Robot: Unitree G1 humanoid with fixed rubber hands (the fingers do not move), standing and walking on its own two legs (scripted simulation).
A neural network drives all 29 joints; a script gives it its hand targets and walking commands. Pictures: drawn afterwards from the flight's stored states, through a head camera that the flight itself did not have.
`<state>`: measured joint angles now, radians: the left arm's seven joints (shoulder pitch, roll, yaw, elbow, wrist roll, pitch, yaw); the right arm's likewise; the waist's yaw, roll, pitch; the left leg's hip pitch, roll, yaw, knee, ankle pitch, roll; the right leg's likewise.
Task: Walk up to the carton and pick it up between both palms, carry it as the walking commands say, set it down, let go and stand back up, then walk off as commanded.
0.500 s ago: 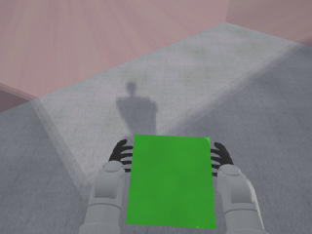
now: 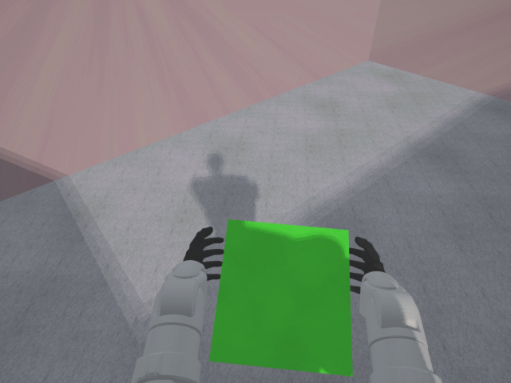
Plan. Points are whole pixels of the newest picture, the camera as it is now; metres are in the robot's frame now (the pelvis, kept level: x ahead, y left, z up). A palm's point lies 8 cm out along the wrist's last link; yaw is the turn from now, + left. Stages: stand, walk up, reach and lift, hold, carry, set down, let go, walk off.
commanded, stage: hold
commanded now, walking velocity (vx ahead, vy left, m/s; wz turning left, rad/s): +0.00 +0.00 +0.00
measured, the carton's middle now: (278, 297) +0.31 -0.01 -0.06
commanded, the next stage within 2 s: set down in 0.04 s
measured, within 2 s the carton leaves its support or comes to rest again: neither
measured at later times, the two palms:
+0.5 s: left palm (198, 278) +0.31 +0.14 +0.00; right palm (364, 286) +0.30 -0.15 +0.00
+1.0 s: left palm (207, 298) +0.33 +0.13 -0.09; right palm (352, 309) +0.31 -0.15 -0.09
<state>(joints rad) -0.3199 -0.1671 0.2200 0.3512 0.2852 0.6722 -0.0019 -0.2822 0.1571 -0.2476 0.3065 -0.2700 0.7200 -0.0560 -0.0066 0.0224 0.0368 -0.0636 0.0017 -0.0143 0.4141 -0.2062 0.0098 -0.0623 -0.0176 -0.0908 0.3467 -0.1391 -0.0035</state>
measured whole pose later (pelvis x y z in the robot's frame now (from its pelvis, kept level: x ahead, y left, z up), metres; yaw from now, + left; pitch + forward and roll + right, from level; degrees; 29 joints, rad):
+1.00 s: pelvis -0.04 +0.00 -0.05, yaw -3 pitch +16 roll +0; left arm -0.54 -0.20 0.46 0.55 0.36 0.30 0.02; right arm -0.51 0.24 -0.45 0.51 -0.37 0.31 -0.08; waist 0.01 0.01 0.00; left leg -0.81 0.01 0.03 0.85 -0.31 0.02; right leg -0.85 -0.02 -0.03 0.81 -0.23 -0.01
